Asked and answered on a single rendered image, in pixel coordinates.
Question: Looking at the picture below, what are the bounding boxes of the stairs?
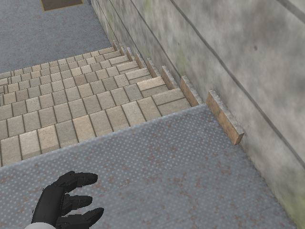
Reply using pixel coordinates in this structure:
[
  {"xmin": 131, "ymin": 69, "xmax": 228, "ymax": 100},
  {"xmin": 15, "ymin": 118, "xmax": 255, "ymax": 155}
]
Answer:
[{"xmin": 0, "ymin": 47, "xmax": 192, "ymax": 167}]

